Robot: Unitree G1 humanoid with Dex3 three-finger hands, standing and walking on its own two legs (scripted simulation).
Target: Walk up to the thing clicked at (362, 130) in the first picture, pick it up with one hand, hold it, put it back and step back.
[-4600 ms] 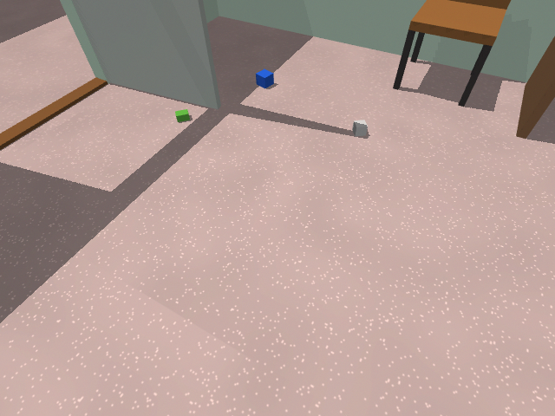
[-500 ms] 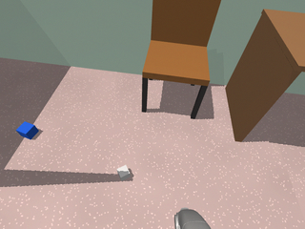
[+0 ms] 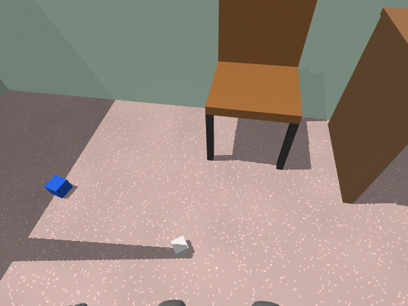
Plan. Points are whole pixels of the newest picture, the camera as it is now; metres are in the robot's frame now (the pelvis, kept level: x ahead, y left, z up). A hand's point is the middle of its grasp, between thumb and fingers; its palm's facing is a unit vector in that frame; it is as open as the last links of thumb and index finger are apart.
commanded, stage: walk up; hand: left
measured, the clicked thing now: (180, 246) +0.46 +0.18 -0.73
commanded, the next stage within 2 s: stand in 1.54 s
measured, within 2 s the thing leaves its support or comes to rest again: neither
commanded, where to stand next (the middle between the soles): +0.07 -0.01 m, yaw -1 degrees
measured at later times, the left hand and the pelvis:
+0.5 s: hand out of the picture +0.10 +0.26 -0.14, palm faces +0.00 -0.94 -0.34, open 7.3 cm; pelvis +0.04 +0.00 +0.02, yaw +0 degrees
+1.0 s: hand (109, 303) +0.15 +0.24 -0.14, palm faces -0.04 -0.95 -0.31, open 7.3 cm; pelvis +0.05 +0.00 +0.02, yaw -1 degrees
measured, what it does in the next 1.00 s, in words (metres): steps on the spot: left foot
